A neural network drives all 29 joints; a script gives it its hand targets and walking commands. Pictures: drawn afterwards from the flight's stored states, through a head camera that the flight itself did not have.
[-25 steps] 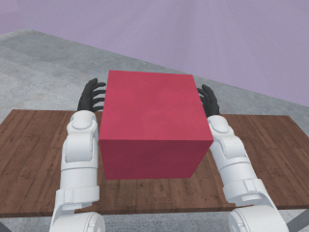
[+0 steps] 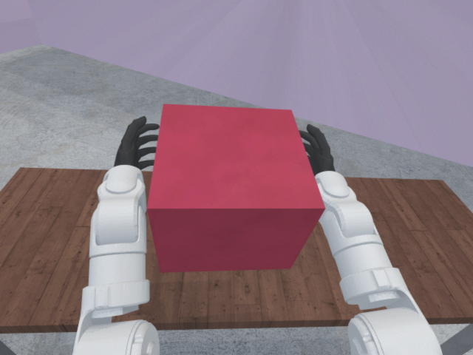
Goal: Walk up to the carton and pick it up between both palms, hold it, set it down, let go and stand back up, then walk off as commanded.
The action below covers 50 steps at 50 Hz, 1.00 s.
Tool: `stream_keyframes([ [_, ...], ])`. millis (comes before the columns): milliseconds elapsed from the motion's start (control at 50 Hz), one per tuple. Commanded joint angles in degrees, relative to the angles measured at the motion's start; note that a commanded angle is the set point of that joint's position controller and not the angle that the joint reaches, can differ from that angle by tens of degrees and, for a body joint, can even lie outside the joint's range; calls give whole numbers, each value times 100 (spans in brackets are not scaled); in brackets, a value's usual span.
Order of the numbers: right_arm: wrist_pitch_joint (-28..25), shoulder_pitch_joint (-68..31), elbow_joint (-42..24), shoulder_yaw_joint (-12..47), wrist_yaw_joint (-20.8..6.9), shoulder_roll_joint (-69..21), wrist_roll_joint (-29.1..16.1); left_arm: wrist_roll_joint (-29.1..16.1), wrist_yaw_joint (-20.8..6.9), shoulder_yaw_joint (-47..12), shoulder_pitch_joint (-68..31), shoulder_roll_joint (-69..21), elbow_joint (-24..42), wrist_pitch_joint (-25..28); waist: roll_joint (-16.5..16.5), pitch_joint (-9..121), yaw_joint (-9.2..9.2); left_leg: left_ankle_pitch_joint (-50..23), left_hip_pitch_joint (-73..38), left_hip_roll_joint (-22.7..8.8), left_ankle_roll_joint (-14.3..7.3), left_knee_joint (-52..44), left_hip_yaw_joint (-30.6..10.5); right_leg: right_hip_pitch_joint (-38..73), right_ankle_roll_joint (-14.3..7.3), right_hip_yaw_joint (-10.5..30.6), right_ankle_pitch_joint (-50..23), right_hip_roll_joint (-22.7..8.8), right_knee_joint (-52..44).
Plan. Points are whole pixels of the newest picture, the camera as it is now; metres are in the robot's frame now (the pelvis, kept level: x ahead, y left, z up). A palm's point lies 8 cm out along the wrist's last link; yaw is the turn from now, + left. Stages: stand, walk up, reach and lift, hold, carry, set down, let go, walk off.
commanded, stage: hold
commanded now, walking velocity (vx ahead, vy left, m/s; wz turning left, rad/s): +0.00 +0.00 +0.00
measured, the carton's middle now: (228, 188) +0.35 +0.01 +0.15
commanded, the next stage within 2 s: none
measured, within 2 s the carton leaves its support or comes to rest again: neither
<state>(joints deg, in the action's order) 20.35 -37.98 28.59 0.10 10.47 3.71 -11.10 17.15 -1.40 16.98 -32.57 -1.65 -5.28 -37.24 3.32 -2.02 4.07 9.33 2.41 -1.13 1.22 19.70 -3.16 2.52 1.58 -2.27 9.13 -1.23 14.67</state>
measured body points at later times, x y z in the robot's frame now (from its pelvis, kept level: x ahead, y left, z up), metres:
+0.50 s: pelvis +0.00 +0.00 +0.00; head -0.04 +0.03 +0.45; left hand +0.37 +0.16 +0.19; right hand +0.38 -0.14 +0.19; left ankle +0.03 +0.13 -0.75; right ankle +0.00 -0.14 -0.75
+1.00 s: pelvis +0.00 +0.00 +0.00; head -0.05 +0.03 +0.45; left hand +0.37 +0.17 +0.19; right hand +0.38 -0.14 +0.19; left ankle +0.03 +0.13 -0.75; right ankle +0.00 -0.14 -0.75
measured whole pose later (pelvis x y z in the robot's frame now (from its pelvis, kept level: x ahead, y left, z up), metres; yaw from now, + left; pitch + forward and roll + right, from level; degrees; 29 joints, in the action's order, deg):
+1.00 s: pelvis +0.00 +0.00 +0.00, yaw +0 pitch -8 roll -1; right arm 19.9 -38.6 29.7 -0.3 10.4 3.6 -10.9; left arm 17.9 -2.0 17.4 -33.4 -1.7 -5.7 -37.8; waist 3.5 -2.1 3.9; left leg 9.2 2.2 -1.4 1.4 19.8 -3.2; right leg 2.5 1.3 -2.3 9.2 -1.0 15.2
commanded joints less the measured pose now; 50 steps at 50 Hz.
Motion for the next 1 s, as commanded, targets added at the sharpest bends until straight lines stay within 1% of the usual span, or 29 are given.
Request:
stream_keyframes([
  [0,-430,-4106,-1881,2031,-439,-3357,-457,-842,-929,-2919,-3396,-2993,493,207,-520,2183,88,-1576,-670,439,136,-103,459,345,55,-294,-1192,472,-46],
  [220,-401,-4084,-2019,2091,-428,-3327,-494,-817,-924,-2904,-3288,-2940,608,144,-468,2188,62,-1679,-705,438,139,-66,463,387,70,-295,-1303,480,-27],
  [520,-423,-4158,-1815,1990,-432,-3393,-402,-753,-963,-2782,-3408,-2891,442,153,-423,2110,62,-1402,-626,455,86,-141,493,350,94,-302,-1169,438,-53],
  [660,-471,-4219,-1853,1995,-432,-3412,-403,-764,-959,-2806,-3441,-2930,445,167,-429,2200,64,-1477,-656,452,88,-122,495,390,93,-308,-1219,446,-40],
  [740,-460,-4211,-1745,1962,-439,-3399,-388,-736,-959,-2770,-3457,-2915,384,157,-443,2086,60,-1363,-618,450,84,-152,503,324,86,-313,-1072,446,-59],
  [800,-481,-4205,-1782,1979,-446,-3414,-397,-755,-949,-2816,-3443,-2963,441,167,-456,2167,62,-1456,-662,448,96,-130,505,349,81,-319,-1127,457,-47],
  [940,-490,-4260,-1686,1933,-466,-3399,-377,-740,-926,-2799,-3503,-2961,328,165,-477,2074,52,-1335,-620,441,92,-159,505,262,70,-322,-944,460,-71],
  [980,-508,-4312,-1746,1947,-472,-3420,-394,-757,-915,-2811,-3517,-2992,340,174,-455,2160,43,-1371,-631,438,92,-145,504,284,66,-319,-966,469,-63],
])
